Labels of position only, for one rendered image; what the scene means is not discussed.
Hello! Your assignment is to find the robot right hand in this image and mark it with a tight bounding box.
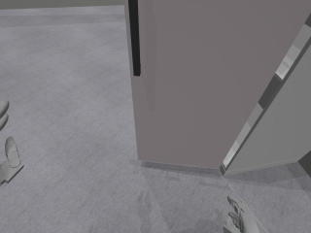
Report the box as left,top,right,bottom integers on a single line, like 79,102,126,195
223,194,260,233

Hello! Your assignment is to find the robot left hand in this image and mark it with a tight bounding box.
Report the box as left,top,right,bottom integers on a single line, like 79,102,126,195
0,99,24,186

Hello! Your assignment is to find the fridge door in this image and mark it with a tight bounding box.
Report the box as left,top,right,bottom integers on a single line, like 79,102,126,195
123,0,311,169

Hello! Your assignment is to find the handle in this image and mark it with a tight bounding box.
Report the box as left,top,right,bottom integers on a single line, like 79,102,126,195
128,0,141,77

